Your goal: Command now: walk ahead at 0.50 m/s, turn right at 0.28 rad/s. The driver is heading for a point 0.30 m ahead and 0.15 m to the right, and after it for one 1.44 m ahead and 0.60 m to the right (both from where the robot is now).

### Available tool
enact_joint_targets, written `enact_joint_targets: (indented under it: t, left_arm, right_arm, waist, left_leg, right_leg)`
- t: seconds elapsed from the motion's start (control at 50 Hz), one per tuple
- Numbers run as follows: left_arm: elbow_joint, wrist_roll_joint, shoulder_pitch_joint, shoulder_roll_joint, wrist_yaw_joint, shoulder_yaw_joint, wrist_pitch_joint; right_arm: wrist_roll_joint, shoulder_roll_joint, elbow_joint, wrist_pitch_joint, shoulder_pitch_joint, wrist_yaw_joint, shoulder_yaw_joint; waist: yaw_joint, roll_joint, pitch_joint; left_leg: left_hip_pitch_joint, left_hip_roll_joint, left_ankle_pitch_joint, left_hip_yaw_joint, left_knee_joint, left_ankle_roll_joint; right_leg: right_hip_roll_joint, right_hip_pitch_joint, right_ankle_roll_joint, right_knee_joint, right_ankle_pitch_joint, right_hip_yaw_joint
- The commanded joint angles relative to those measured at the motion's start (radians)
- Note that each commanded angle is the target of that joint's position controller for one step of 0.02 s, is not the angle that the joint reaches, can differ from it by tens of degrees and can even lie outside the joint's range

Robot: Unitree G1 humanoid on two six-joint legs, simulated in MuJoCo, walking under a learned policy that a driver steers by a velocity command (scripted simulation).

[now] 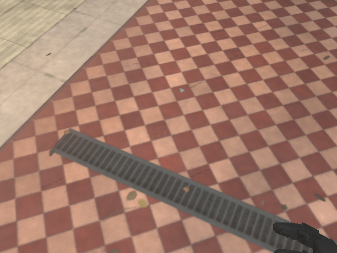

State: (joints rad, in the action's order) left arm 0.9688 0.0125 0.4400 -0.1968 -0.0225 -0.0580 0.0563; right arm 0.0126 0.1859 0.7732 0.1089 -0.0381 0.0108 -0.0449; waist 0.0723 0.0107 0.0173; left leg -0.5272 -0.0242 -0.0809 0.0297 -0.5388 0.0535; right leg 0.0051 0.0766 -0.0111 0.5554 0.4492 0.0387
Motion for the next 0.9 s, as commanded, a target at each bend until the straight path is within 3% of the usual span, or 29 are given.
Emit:
enact_joint_targets:
  t: [0.02, 0.04, 0.06, 0.08, 0.1, 0.12, 0.14, 0.18, 0.26, 0.32, 0.38, 0.42, 0.44, 0.46, 0.48, 0.5, 0.52, 0.54, 0.56, 0.58, 0.6, 0.62, 0.66, 0.7, 0.76, 0.82, 0.9]
  left_arm:
    - [-0.092, 0.011, 0.007, -0.027, 0.004, 0.009, 0.056]
    - [-0.113, 0.034, -0.063, -0.085, 0.002, -0.013, 0.057]
    - [-0.143, 0.029, -0.139, -0.102, -0.002, -0.017, 0.051]
    - [-0.160, 0.012, -0.183, -0.109, -0.003, -0.024, 0.041]
    - [-0.164, 0.007, -0.168, -0.100, -0.006, -0.030, 0.025]
    - [-0.161, 0.011, -0.140, -0.076, -0.003, -0.029, 0.009]
    - [-0.162, 0.014, -0.127, -0.061, -0.001, -0.027, -0.004]
    - [-0.175, 0.016, -0.150, -0.064, -0.005, -0.031, -0.014]
    - [-0.219, 0.001, -0.255, -0.077, 0.007, -0.029, -0.014]
    - [-0.264, -0.010, -0.364, -0.055, 0.028, -0.014, -0.014]
    - [-0.311, -0.013, -0.422, -0.071, 0.052, -0.016, -0.020]
    - [-0.335, -0.017, -0.403, -0.103, 0.063, -0.029, -0.027]
    - [-0.333, -0.017, -0.354, -0.126, 0.067, -0.040, -0.028]
    - [-0.307, -0.015, -0.246, -0.157, 0.067, -0.058, -0.026]
    - [-0.288, -0.017, -0.150, -0.236, 0.048, -0.089, -0.026]
    - [-0.298, -0.023, -0.127, -0.350, 0.027, -0.109, -0.031]
    - [-0.350, -0.033, -0.133, -0.343, 0.035, -0.094, -0.020]
    - [-0.379, -0.034, -0.143, -0.283, 0.039, -0.080, -0.023]
    - [-0.385, -0.018, -0.205, -0.240, 0.033, -0.069, -0.024]
    - [-0.394, -0.006, -0.252, -0.207, 0.026, -0.060, -0.029]
    - [-0.402, -0.002, -0.286, -0.185, 0.019, -0.054, -0.035]
    - [-0.410, -0.013, -0.304, -0.185, 0.016, -0.053, -0.039]
    - [-0.424, -0.025, -0.313, -0.196, 0.010, -0.059, -0.039]
    - [-0.427, -0.022, -0.297, -0.220, -0.002, -0.069, -0.042]
    - [-0.444, -0.011, -0.309, -0.226, -0.018, -0.074, -0.062]
    - [-0.457, -0.012, -0.316, -0.221, -0.022, -0.074, -0.077]
    - [-0.462, -0.012, -0.301, -0.210, -0.015, -0.071, -0.091]
  right_arm:
    - [-0.021, 0.225, 0.035, -0.005, 0.487, -0.031, -0.077]
    - [-0.018, 0.173, 0.019, -0.010, 0.401, -0.035, -0.062]
    - [-0.008, 0.138, 0.006, -0.012, 0.319, -0.036, -0.048]
    - [-0.007, 0.112, 0.005, -0.009, 0.247, -0.027, -0.040]
    - [-0.016, 0.090, 0.011, -0.004, 0.205, -0.020, -0.034]
    - [-0.025, 0.086, 0.019, -0.003, 0.186, -0.016, -0.037]
    - [-0.029, 0.093, 0.029, 0.000, 0.187, -0.013, -0.040]
    - [-0.040, 0.119, 0.042, 0.006, 0.206, -0.016, -0.046]
    - [-0.038, 0.156, 0.061, 0.002, 0.241, -0.036, -0.049]
    - [-0.030, 0.190, 0.057, -0.006, 0.250, -0.053, -0.057]
    - [-0.007, 0.232, 0.053, -0.031, 0.269, -0.063, -0.073]
    - [0.011, 0.254, 0.044, -0.049, 0.258, -0.067, -0.085]
    - [0.021, 0.264, 0.037, -0.057, 0.246, -0.070, -0.090]
    - [0.029, 0.257, 0.033, -0.064, 0.232, -0.070, -0.090]
    - [0.012, 0.228, 0.035, -0.061, 0.281, -0.065, -0.082]
    - [-0.054, 0.111, -0.010, -0.050, 0.320, -0.056, -0.048]
    - [-0.035, 0.131, -0.037, -0.029, 0.367, -0.041, -0.035]
    - [-0.003, 0.202, -0.043, -0.024, 0.280, -0.032, -0.052]
    - [0.001, 0.192, -0.067, -0.027, 0.217, -0.036, -0.045]
    - [-0.017, 0.178, -0.064, -0.038, 0.194, -0.051, -0.044]
    - [-0.026, 0.191, -0.075, -0.052, 0.187, -0.061, -0.052]
    - [-0.025, 0.193, -0.085, -0.067, 0.186, -0.063, -0.055]
    - [-0.024, 0.166, -0.091, -0.079, 0.197, -0.067, -0.052]
    - [-0.027, 0.150, -0.097, -0.081, 0.180, -0.073, -0.046]
    - [-0.024, 0.147, -0.108, -0.091, 0.143, -0.074, -0.043]
    - [-0.018, 0.148, -0.124, -0.094, 0.103, -0.069, -0.044]
    - [-0.010, 0.153, -0.132, -0.077, 0.092, -0.054, -0.045]
  waist:
    - [-0.223, 0.219, 0.441]
    - [-0.200, 0.158, 0.311]
    - [-0.165, 0.091, 0.217]
    - [-0.125, 0.056, 0.131]
    - [-0.082, 0.082, 0.077]
    - [-0.054, 0.113, 0.050]
    - [-0.043, 0.105, 0.030]
    - [-0.036, 0.080, 0.005]
    - [-0.046, 0.058, -0.015]
    - [-0.080, 0.028, -0.053]
    - [-0.106, 0.052, -0.034]
    - [-0.091, 0.082, -0.002]
    - [-0.065, 0.090, 0.023]
    - [-0.010, 0.067, 0.068]
    - [0.018, -0.018, 0.133]
    - [-0.048, -0.266, 0.206]
    - [-0.041, -0.320, 0.424]
    - [0.011, -0.150, 0.436]
    - [-0.008, -0.098, 0.346]
    - [-0.036, -0.012, 0.265]
    - [-0.065, -0.021, 0.221]
    - [-0.088, -0.043, 0.194]
    - [-0.104, -0.065, 0.175]
    - [-0.099, -0.067, 0.188]
    - [-0.087, -0.096, 0.188]
    - [-0.069, -0.135, 0.147]
    - [-0.047, -0.170, 0.127]
  left_leg:
    - [0.968, -0.411, -0.127, -0.744, 0.168, 0.253]
    - [0.843, -0.387, -0.204, -0.606, 0.192, 0.201]
    - [0.691, -0.360, -0.236, -0.486, 0.229, 0.171]
    - [0.529, -0.320, -0.221, -0.388, 0.283, 0.155]
    - [0.412, -0.285, -0.189, -0.304, 0.332, 0.132]
    - [0.339, -0.264, -0.158, -0.236, 0.359, 0.120]
    - [0.298, -0.252, -0.110, -0.178, 0.377, 0.116]
    - [0.267, -0.232, 0.007, -0.069, 0.383, 0.108]
    - [0.287, -0.218, 0.091, 0.045, 0.380, 0.104]
    - [0.311, -0.218, 0.244, 0.121, 0.346, 0.090]
    - [0.442, -0.257, 0.394, 0.135, 0.256, 0.079]
    - [0.512, -0.270, 0.556, 0.137, 0.149, 0.057]
    - [0.536, -0.262, 0.642, 0.143, 0.065, 0.041]
    - [0.527, -0.226, 0.633, 0.167, -0.085, 0.012]
    - [0.407, -0.162, 0.440, 0.185, -0.320, -0.044]
    - [0.045, -0.040, -0.355, 0.184, -0.670, -0.109]
    - [-0.171, 0.085, -0.633, -0.040, -0.936, -0.141]
    - [-0.204, 0.033, -0.545, -0.139, -0.971, -0.124]
    - [-0.240, 0.003, -0.445, -0.129, -0.920, -0.109]
    - [-0.229, -0.030, -0.382, -0.123, -0.851, -0.113]
    - [-0.183, -0.047, -0.348, -0.124, -0.790, -0.112]
    - [-0.126, -0.046, -0.336, -0.122, -0.750, -0.107]
    - [-0.086, -0.025, -0.329, -0.108, -0.648, -0.108]
    - [-0.088, -0.008, -0.299, -0.114, -0.554, -0.118]
    - [-0.067, 0.006, -0.232, -0.131, -0.451, -0.125]
    - [-0.037, 0.022, -0.216, -0.137, -0.356, -0.122]
    - [0.046, 0.048, -0.256, -0.132, -0.194, -0.103]
  right_leg:
    - [-0.035, 0.712, -0.006, 0.772, 0.106, -0.154]
    - [0.023, 0.795, -0.005, 0.855, 0.030, -0.159]
    - [0.071, 0.806, -0.010, 0.855, -0.063, -0.127]
    - [0.107, 0.766, -0.010, 0.810, -0.131, -0.110]
    - [0.133, 0.704, -0.012, 0.771, -0.176, -0.121]
    - [0.142, 0.663, -0.012, 0.754, -0.195, -0.126]
    - [0.145, 0.651, -0.014, 0.752, -0.213, -0.124]
    - [0.140, 0.676, -0.008, 0.717, -0.292, -0.130]
    - [0.134, 0.695, 0.003, 0.519, -0.481, -0.124]
    - [0.112, 0.619, -0.001, 0.288, -0.536, -0.051]
    - [0.088, 0.594, -0.015, 0.167, -0.446, -0.006]
    - [0.046, 0.539, -0.043, 0.109, -0.333, 0.031]
    - [0.013, 0.479, -0.063, 0.056, -0.300, 0.053]
    - [-0.031, 0.342, -0.088, -0.056, -0.367, 0.071]
    - [-0.022, 0.125, -0.123, -0.099, -0.638, 0.000]
    - [0.214, -0.164, -0.234, 0.022, -1.194, -0.310]
    - [0.393, -0.374, -0.454, -0.081, -1.156, -0.706]
    - [0.335, -0.345, -0.405, -0.115, -1.023, -0.614]
    - [0.287, -0.246, -0.349, -0.117, -0.883, -0.505]
    - [0.242, -0.118, -0.306, -0.139, -0.793, -0.447]
    - [0.217, 0.000, -0.289, -0.163, -0.739, -0.418]
    - [0.196, 0.095, -0.276, -0.185, -0.697, -0.408]
    - [0.165, 0.176, -0.262, -0.193, -0.719, -0.383]
    - [0.151, 0.182, -0.253, -0.185, -0.703, -0.383]
    - [0.124, 0.212, -0.221, -0.199, -0.439, -0.410]
    - [0.103, 0.247, -0.202, -0.217, -0.216, -0.457]
    - [0.094, 0.213, -0.193, -0.183, -0.217, -0.519]
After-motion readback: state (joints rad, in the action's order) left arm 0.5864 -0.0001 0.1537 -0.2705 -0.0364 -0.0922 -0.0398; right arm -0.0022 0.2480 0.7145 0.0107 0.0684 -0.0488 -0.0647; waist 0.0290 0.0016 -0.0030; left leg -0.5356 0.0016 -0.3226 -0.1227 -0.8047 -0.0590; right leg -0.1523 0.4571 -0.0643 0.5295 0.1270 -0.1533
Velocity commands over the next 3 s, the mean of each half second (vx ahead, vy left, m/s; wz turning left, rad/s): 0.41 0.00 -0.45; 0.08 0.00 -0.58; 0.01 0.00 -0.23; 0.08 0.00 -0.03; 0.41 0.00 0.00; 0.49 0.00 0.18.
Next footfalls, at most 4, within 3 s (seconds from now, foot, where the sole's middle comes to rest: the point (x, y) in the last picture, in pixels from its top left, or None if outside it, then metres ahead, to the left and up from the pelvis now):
0.48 right None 0.36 -0.17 -0.76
0.96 left None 0.43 0.03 -0.76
1.30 right None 0.24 -0.16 -0.76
2.44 right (287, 241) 0.54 -0.39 -0.76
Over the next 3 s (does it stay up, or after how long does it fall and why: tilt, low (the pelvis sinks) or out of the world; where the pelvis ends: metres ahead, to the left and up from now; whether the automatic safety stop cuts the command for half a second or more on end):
stays up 0.73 -0.38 -0.01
